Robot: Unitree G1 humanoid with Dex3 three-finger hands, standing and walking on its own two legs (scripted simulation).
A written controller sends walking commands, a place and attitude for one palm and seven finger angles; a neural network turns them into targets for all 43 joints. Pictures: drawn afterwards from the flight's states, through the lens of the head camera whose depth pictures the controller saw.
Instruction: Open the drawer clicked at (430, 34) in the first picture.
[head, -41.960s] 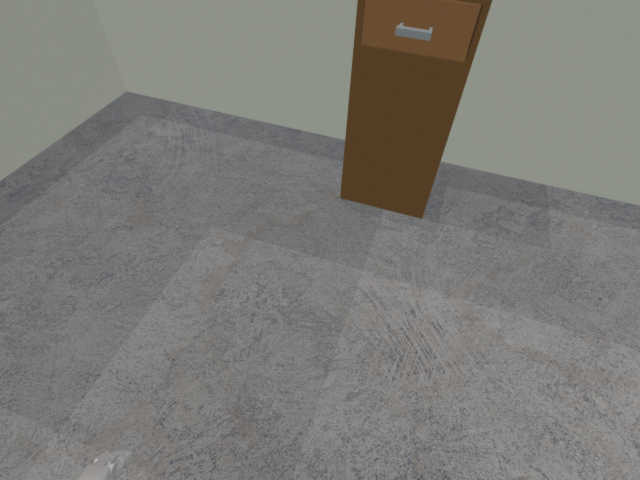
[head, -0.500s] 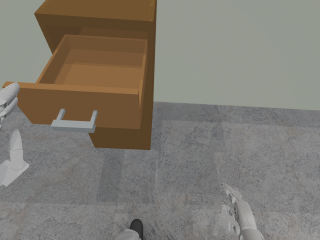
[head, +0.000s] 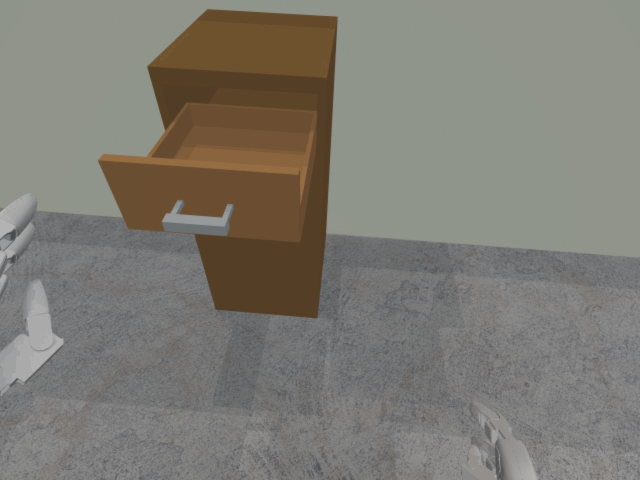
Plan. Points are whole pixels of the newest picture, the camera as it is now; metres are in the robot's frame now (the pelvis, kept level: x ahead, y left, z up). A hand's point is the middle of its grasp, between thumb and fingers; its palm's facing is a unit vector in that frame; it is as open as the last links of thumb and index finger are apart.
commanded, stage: stop stepping back and stand still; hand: left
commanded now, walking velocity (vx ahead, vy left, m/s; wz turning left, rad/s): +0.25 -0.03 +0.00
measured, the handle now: (200, 216) +0.53 +0.24 +0.02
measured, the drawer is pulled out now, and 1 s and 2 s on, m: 0.30 0.30 0.30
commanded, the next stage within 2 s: let the arm hang, fingers relaxed in 0.30 s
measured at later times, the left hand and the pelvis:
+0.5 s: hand (110, 383) +0.20 +0.23 +0.08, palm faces +0.26 -0.83 -0.50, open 7.4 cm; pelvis -0.01 -0.01 -0.01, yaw +2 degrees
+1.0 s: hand out of the picture -0.03 +0.18 -0.16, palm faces +0.08 -0.96 -0.26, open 7.3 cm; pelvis -0.01 -0.02 +0.01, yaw +3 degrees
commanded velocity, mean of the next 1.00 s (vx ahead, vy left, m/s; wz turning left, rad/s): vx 0.04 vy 0.00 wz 0.00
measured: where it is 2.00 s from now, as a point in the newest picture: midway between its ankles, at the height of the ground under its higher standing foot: outside the picture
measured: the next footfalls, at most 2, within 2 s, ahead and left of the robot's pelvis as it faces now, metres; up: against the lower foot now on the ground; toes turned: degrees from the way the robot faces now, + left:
none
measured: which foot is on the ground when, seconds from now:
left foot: down 0.00-1.00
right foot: down 0.00-1.00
